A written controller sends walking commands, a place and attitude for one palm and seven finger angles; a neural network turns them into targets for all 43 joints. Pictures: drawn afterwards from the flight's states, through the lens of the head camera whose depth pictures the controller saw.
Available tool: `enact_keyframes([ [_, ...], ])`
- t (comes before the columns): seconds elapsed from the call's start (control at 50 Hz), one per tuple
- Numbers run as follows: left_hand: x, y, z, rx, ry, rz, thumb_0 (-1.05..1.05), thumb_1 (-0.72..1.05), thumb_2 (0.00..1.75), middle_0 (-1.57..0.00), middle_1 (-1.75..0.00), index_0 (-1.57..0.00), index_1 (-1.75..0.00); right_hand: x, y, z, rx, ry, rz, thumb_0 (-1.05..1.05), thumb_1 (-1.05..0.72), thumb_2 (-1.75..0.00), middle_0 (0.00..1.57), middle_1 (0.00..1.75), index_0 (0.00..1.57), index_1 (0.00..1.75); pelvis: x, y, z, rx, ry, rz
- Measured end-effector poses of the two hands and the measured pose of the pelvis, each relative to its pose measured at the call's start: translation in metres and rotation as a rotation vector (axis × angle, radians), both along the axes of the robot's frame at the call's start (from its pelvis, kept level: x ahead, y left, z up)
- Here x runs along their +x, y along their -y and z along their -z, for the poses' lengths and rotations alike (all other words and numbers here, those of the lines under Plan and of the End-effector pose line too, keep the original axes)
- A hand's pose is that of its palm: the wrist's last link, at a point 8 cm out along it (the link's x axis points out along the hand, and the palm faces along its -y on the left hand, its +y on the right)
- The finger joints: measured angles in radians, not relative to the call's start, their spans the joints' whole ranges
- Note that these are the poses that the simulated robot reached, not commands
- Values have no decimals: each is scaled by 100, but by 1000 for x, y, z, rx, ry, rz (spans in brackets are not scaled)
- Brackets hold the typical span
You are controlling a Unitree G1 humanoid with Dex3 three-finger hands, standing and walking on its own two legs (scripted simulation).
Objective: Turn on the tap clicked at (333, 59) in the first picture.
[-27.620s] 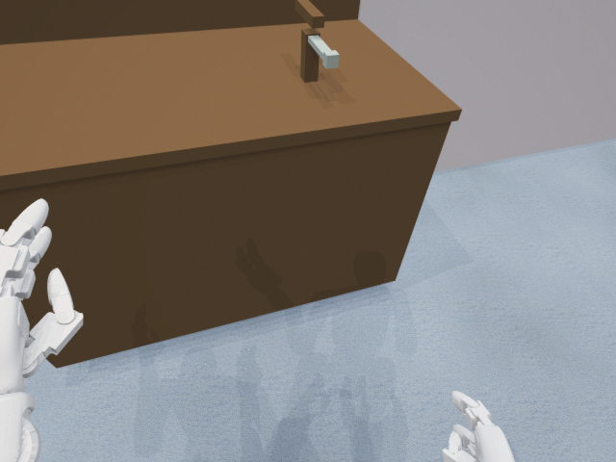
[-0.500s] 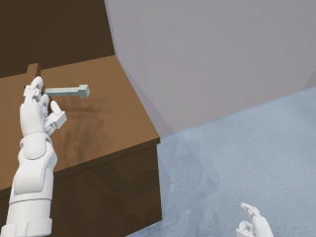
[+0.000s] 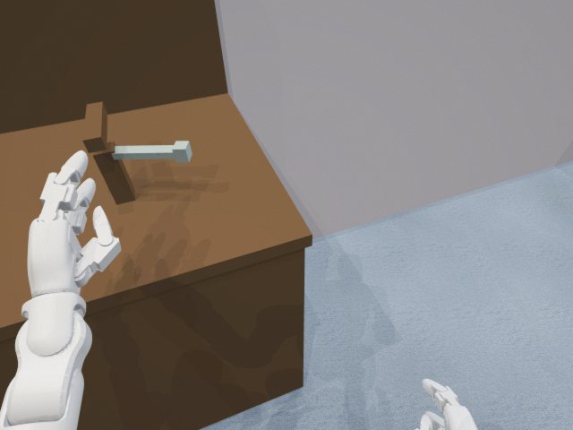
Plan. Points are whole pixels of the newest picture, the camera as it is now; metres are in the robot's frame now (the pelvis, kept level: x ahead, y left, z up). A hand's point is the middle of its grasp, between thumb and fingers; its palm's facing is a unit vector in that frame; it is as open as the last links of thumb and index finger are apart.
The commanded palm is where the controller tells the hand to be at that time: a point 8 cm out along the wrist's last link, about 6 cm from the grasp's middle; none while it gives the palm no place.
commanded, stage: draw the hand back beside the body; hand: left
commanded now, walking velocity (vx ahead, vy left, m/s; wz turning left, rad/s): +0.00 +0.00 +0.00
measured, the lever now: (182, 151) +0.53 +0.24 +0.14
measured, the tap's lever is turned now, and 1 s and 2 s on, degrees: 69 69 69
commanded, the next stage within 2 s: step back with the hand held close in 0.62 s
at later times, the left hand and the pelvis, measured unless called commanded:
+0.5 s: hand (60, 309) +0.19 +0.26 +0.16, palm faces +0.49 -0.82 -0.30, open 7.4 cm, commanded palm +0.15 +0.29 +0.17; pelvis +0.00 +0.01 +0.00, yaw +2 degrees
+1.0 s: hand (93, 308) +0.20 +0.24 +0.14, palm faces +0.37 -0.82 -0.44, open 7.4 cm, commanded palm +0.15 +0.29 +0.17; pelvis +0.00 +0.00 -0.01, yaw +1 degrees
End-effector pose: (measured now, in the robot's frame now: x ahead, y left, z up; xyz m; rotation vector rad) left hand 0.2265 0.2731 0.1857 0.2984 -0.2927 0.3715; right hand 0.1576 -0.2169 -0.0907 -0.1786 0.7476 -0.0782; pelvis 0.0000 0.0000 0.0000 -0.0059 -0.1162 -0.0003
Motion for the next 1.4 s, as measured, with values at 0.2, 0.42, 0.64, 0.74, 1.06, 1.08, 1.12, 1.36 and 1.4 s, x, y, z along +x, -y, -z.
enact_keyframes([
  [0.2,-40,-15,15,15,-38,-46,2,89,90,-20,-29,-20,-28,6,1,-6,-41,25,-20,1,-91,-90,21,30,20,30,-3,-10,0,0,8,-11],
  [0.42,-80,-24,17,58,-70,-104,2,89,90,-21,-30,-21,-30,31,-15,-22,-28,125,-75,1,-91,-90,21,30,20,30,1,-10,0,-3,15,-21],
  [0.64,-72,-19,16,42,-58,-130,2,89,90,-20,-30,-20,-30,34,-21,-15,-9,112,-110,1,-91,-90,21,30,20,30,0,-3,1,0,13,-33],
  [0.74,-67,-10,14,55,-66,-101,2,89,90,-21,-30,-21,-30,30,-13,-12,-7,100,-90,1,-91,-90,21,30,20,30,4,1,0,0,12,-27],
  [1.06,-71,-6,23,166,-213,-49,2,89,90,-21,-30,-21,-30,10,20,-1,-54,23,55,1,-91,-90,20,30,20,30,-11,-5,7,-1,-106,-15],
  [1.08,-74,-7,21,173,-209,-50,2,89,90,-21,-30,-21,-30,8,20,-1,-54,24,59,1,-91,-90,20,30,20,30,-13,-6,8,0,-106,-15],
  [1.12,-81,-9,18,183,-194,-57,2,89,90,-21,-30,-21,-30,3,17,0,-52,26,62,1,-91,-90,20,30,20,30,-19,-7,9,-1,-105,-16],
  [1.36,-125,-32,28,138,-106,-85,1,89,90,-21,-30,-21,-30,-45,-5,4,-81,17,46,1,-91,-90,21,30,20,30,-60,-23,19,-29,-102,-26],
  [1.4,-130,-38,31,134,-99,-89,1,89,90,-21,-30,-21,-30,-55,-10,4,-94,5,43,1,-91,-90,21,30,20,30,-67,-27,20,-35,-101,-25],
])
